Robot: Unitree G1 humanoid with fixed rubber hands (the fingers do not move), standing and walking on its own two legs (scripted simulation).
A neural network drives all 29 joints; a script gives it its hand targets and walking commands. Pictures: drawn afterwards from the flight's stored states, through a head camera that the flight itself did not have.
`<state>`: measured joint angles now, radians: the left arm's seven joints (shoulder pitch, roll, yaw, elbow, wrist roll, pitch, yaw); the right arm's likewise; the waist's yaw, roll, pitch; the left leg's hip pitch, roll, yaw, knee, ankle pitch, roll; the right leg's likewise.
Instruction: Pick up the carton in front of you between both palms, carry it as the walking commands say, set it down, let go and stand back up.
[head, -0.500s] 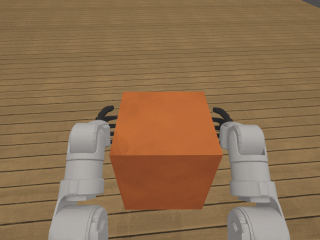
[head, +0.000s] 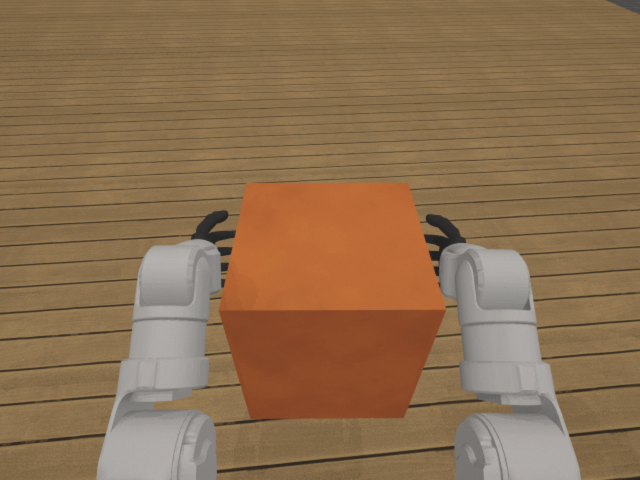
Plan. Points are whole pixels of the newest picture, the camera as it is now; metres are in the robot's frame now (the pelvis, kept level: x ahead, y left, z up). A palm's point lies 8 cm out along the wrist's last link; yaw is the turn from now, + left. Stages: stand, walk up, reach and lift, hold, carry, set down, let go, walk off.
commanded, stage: carry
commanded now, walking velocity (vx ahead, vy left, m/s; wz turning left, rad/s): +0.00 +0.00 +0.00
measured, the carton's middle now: (327, 303) +0.34 +0.00 +0.05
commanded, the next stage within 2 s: none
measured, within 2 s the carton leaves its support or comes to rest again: neither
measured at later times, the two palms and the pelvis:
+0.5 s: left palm (200, 263) +0.34 +0.16 +0.13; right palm (448, 266) +0.34 -0.14 +0.13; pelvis +0.00 +0.00 +0.00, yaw +0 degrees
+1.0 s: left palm (217, 185) +0.43 +0.14 +0.18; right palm (451, 181) +0.44 -0.16 +0.18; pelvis +0.07 -0.01 +0.01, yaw -1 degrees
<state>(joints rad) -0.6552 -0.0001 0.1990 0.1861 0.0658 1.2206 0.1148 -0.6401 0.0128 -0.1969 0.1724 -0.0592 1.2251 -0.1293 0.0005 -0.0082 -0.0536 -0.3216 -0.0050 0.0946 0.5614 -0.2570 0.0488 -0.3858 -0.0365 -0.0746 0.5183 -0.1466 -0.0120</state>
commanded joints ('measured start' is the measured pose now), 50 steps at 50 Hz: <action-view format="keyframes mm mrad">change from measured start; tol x8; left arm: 1 -707 -1119 -590 -110 -425 -21 -235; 32 -775 -1117 -612 -168 -448 -17 -230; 42 -773 -958 -526 -124 -457 81 -202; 50 -949 -1015 -514 -203 -480 96 -194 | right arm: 1 -736 1094 588 -117 417 -31 245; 28 -736 1094 587 -117 417 -30 247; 37 -885 1005 614 -252 458 16 202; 50 -901 1020 481 -80 423 108 191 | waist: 1 0 10 -377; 29 0 14 -385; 34 -21 155 -316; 39 4 75 -350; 42 44 -266 -363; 45 77 -94 -381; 50 104 -67 -364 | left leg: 1 86 138 -129 -106 90 33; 28 85 140 -134 -105 105 39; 34 47 230 -309 -302 -497 134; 36 74 290 -362 -284 -452 188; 40 0 144 -114 19 -51 106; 43 -426 10 -15 372 -252 31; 50 -960 84 -120 1256 -292 41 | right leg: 1 171 -102 102 -51 43 -46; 28 167 -102 99 -46 43 -41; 30 155 -91 86 -59 -72 -41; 33 60 1 0 67 -277 -48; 35 -30 17 -22 241 -251 -49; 37 -50 1 -13 195 -196 -72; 39 120 17 -27 -11 -191 -96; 43 549 -314 556 -212 -45 -264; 46 640 -326 505 -162 91 -289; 50 720 -303 460 -176 -77 -271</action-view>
